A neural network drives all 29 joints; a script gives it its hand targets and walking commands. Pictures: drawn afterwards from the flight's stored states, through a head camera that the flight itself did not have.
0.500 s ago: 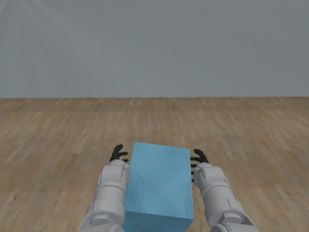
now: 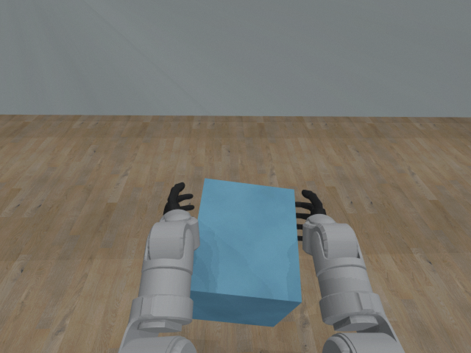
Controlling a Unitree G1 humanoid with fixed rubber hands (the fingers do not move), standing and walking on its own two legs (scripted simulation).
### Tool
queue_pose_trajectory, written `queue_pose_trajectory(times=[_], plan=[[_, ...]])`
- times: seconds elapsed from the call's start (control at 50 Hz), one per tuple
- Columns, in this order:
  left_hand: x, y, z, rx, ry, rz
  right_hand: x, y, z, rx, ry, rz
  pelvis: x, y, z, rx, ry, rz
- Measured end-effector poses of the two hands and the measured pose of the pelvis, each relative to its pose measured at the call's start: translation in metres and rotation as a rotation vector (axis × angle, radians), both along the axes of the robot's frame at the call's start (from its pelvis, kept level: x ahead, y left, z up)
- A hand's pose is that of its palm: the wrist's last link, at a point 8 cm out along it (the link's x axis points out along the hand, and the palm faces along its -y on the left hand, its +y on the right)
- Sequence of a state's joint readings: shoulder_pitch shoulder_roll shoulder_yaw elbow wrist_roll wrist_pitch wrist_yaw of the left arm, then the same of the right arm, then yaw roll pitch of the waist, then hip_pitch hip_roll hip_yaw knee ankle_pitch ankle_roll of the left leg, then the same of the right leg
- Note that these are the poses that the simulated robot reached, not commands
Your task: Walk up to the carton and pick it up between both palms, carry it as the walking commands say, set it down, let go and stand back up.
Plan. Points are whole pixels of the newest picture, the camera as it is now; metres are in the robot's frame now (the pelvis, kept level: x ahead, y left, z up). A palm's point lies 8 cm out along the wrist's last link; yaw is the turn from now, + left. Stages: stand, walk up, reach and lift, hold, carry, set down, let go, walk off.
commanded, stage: carry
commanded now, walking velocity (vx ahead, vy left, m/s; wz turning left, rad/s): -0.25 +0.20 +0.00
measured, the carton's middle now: (240, 254) +0.32 -0.01 +0.01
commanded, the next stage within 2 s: none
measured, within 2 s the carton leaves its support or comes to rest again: neither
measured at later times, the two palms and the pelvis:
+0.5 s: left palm (85, 315) +0.18 +0.21 +0.10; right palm (275, 323) +0.16 -0.04 +0.09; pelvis -0.13 +0.10 +0.00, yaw -3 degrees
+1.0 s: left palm out of the picture +0.02 +0.31 +0.12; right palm out of the picture -0.01 +0.06 +0.10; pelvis -0.28 +0.21 +0.00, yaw -7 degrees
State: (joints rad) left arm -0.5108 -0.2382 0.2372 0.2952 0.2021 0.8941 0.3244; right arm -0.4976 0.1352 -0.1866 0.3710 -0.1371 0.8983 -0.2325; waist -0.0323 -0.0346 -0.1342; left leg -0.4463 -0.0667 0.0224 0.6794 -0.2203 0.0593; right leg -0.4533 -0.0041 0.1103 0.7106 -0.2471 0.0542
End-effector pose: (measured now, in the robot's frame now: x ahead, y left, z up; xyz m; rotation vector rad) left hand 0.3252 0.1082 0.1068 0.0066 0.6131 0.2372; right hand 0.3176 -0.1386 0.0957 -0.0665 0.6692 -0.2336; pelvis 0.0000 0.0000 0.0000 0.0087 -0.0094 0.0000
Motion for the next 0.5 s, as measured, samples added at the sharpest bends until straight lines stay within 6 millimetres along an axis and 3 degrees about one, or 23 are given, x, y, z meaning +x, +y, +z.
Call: queue_pose_trajectory(times=[0.06, 0.16, 0.36, 0.5], plan=[[-0.009, 0.014, 0.003, -0.024, -0.011, 0.003, -0.011, 0.014, 0.006, 0.012, -0.012, -0.024, -0.011, 0.01, -0.003, -0.002, 0.022, -0.023], [-0.04, 0.036, 0.005, -0.042, -0.026, 0.008, -0.046, 0.036, 0.0, 0.032, -0.027, -0.037, -0.033, 0.024, -0.008, -0.027, 0.011, -0.041], [-0.104, 0.078, -0.024, -0.056, 0.082, -0.03, -0.117, 0.076, -0.019, 0.019, 0.086, -0.035, -0.086, 0.068, -0.014, -0.025, 0.004, -0.054], [-0.15, 0.1, -0.011, -0.012, 0.104, -0.049, -0.157, 0.097, -0.01, 0.055, 0.069, -0.065, -0.132, 0.097, -0.001, -0.031, 0.012, -0.045]])
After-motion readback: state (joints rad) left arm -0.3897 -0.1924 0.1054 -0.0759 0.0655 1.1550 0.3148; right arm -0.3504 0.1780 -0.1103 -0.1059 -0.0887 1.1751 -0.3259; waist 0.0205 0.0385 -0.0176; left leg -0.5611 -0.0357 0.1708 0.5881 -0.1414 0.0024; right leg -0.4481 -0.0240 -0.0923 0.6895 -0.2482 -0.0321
